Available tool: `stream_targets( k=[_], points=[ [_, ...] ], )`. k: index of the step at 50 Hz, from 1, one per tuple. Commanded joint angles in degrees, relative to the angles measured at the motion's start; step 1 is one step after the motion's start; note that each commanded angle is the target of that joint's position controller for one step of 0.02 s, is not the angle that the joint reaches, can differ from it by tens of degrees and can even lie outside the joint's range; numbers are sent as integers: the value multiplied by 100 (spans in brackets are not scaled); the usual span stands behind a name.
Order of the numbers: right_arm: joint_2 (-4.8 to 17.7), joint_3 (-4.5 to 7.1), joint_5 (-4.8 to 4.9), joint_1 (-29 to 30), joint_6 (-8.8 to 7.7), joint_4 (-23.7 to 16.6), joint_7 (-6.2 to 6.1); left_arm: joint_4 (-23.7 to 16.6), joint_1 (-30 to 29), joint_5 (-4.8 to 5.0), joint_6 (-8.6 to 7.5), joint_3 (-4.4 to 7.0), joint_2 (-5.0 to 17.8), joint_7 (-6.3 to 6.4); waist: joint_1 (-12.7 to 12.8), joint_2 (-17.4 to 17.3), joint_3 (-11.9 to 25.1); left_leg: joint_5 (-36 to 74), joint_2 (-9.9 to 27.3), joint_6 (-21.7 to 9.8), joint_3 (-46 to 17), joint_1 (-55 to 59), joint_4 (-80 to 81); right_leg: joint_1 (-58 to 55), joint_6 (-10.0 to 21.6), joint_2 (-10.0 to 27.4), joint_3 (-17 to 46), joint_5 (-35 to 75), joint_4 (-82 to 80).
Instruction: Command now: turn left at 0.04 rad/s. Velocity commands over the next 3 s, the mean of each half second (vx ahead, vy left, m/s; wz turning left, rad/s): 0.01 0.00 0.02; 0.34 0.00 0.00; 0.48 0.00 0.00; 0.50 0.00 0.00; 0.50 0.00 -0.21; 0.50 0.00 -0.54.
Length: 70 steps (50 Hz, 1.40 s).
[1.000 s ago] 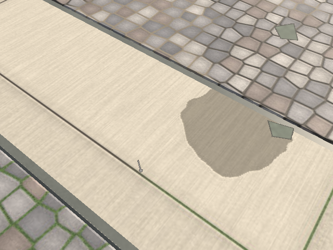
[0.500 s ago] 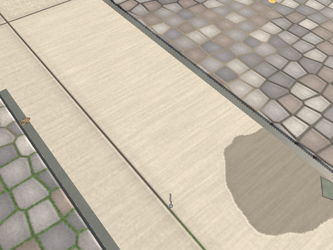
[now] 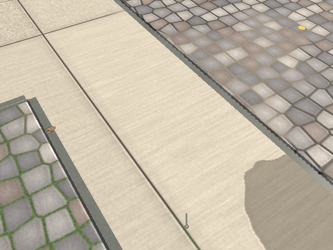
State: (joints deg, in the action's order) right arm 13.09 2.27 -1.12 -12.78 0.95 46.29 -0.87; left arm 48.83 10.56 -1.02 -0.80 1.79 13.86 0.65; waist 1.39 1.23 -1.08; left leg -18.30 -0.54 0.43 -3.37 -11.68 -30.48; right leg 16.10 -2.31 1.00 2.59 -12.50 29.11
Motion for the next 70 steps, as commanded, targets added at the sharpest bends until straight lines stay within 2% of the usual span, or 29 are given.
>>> stream_targets(
  k=[1,10,22,24,25,27,29,31,33,34,35,36,37,38,39,41,44,48,54,56,58,59,60,61,62,63,64,67,70],
  points=[
    [687,135,32,36,-192,-225,-28,-205,-76,22,-56,167,628,64,-7,-565,-59,293,402,-225,-429,-575,855,-402,96,89,23,444,-197],
    [591,97,71,-134,-233,91,-43,261,40,65,-1,201,607,118,-52,-209,41,947,301,-254,-308,-337,713,-598,29,110,35,910,-179],
    [517,60,92,-290,-219,597,-61,771,131,96,71,203,596,198,-66,-174,3,1213,177,-214,-119,-216,714,-674,55,106,13,1034,-207],
    [592,90,130,-463,-185,740,-82,890,213,120,91,181,497,202,-113,-368,4,-386,158,-345,-197,-206,943,-511,81,-177,-300,-311,38],
    [783,147,169,-497,-168,738,-92,869,126,154,78,186,493,199,-191,-612,-190,-1595,334,-547,-523,-276,1180,-130,117,-354,-506,-1131,401],
    [1129,245,223,-705,-228,747,-96,640,-269,210,-70,159,430,149,-378,-1203,-717,-3050,1287,-1125,-1894,-302,1942,837,240,-289,-559,-1407,1316],
    [1102,257,227,-631,-371,736,-103,528,-393,289,-277,156,423,53,-348,-1269,-1099,-2575,1792,-1456,-2530,-236,2170,1409,473,94,-208,-1469,1811],
    [999,243,286,-388,-427,682,-80,577,-165,313,-444,161,415,-58,-136,-1084,-978,-1687,1655,-1275,-2032,-15,1895,1130,666,225,-227,-1518,1060],
    [948,225,324,-13,-392,591,-47,1059,829,275,-495,255,442,-108,337,-814,-503,-765,988,-889,-1040,-830,1263,-992,583,-206,-648,-144,-104],
    [781,170,279,101,-414,521,-43,1259,1418,219,-483,331,585,-116,552,-357,-232,-31,607,-663,-523,-1245,306,-1795,594,3,-145,-79,-305],
    [402,68,214,159,-471,352,-51,1333,2090,214,-484,460,1148,-99,684,1236,65,-279,-96,-215,366,-2162,-1747,-2522,1112,1246,1976,-768,-1300],
    [446,104,306,138,-564,215,-67,1368,2314,132,-544,409,1257,-185,610,1703,171,-1453,-363,-175,-12,-2930,-3034,-2632,1770,2101,3962,-1314,-2005],
    [642,151,405,28,-626,267,-32,1205,1687,135,-602,283,929,-191,285,923,-279,-1159,87,-305,-341,-3332,-3717,-2297,1757,2155,3644,-1641,-1953],
    [677,157,421,11,-673,336,21,1039,1271,150,-625,216,691,-200,156,595,-505,-526,356,-436,-298,-3403,-3780,-2038,1532,1851,2881,-1602,-1957],
    [667,180,377,44,-699,386,29,934,1019,141,-625,194,699,-218,70,407,-546,-10,531,-495,-177,-3382,-3579,-1902,1345,1618,2330,-1238,-2038],
    [725,247,270,210,-683,387,70,927,1071,116,-574,92,447,-211,61,434,-478,591,720,-449,9,-3109,-3104,-1807,1121,1248,1394,132,-2100],
    [481,215,215,516,-615,288,129,1032,1517,93,-500,77,551,-116,135,378,-364,1018,685,-216,292,-3192,-2578,-1931,1211,1104,784,1601,-2103],
    [293,104,239,1457,-609,-68,169,966,1565,79,-433,88,726,1,280,337,-567,1828,523,-47,476,-2894,-1086,-1481,1199,977,346,1624,-2361],
    [425,57,292,2175,-677,-383,341,1077,1852,192,-391,158,786,44,247,357,-802,2058,353,-308,473,-2547,-31,-1962,1191,1314,141,1954,-2275],
    [633,137,283,1892,-705,-355,371,1021,1701,178,-347,217,910,51,-34,458,-477,1725,172,-490,557,-1984,70,-2292,1079,1397,53,3351,-1745],
    [1021,354,289,541,-684,24,311,945,1535,117,-253,240,953,52,-752,605,460,1509,-203,-760,807,-191,37,-2174,886,1163,-179,5159,-123],
    [1279,459,259,-537,-652,300,250,831,1475,66,-240,180,854,44,-1190,441,1156,1411,354,-1034,184,1586,-150,-1041,728,948,-243,4229,1356],
    [1821,580,126,-1296,-632,483,232,743,2235,71,-345,-43,35,-43,-864,-1061,2226,84,1982,-2045,-2671,3872,238,1306,329,-122,-332,890,3828],
    [1359,424,150,-1222,-625,533,251,840,2080,196,-529,-29,165,-85,-906,-1309,2473,-591,2310,-2138,-4226,3787,1373,2009,412,-415,522,-1892,4782],
    [1071,323,204,-617,-657,484,257,573,1406,370,-643,122,692,-105,-781,-1121,1330,-687,2071,-1762,-3397,2873,1540,2558,541,-45,506,-1640,5090],
    [867,254,195,-51,-684,361,261,440,972,407,-691,144,794,-75,-588,-641,717,-204,1877,-1570,-2535,1843,1695,2462,606,287,330,-1069,4865],
    [690,195,139,303,-717,329,293,417,799,332,-674,184,768,-24,-377,-312,337,428,1647,-1447,-1876,961,1873,2187,592,516,216,-656,4484],
    [534,139,86,448,-780,443,338,479,1153,226,-437,197,388,23,47,-556,150,1012,1240,-1380,-940,-151,2293,1399,521,809,190,-293,3844],
    [807,182,87,123,-799,612,228,214,585,162,-351,237,477,55,14,-446,-165,1267,1223,-1501,-616,-314,2565,1933,317,906,106,302,3101]
  ],
)
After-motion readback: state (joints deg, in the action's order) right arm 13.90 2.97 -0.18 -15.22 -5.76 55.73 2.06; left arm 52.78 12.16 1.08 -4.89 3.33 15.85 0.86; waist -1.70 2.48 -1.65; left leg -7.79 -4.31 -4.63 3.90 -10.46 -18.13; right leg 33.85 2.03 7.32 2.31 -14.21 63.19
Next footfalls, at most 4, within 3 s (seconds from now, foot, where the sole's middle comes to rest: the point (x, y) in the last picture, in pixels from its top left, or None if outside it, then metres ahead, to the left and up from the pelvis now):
1.18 left None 0.47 0.10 -0.77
1.72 right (206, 193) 0.77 -0.15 -0.77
2.26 left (155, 137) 1.08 0.09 -0.77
2.80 right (210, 106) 1.32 -0.20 -0.77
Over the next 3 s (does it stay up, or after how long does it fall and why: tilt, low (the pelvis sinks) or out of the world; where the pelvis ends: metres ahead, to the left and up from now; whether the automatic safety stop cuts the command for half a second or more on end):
stays up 1.29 -0.12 0.01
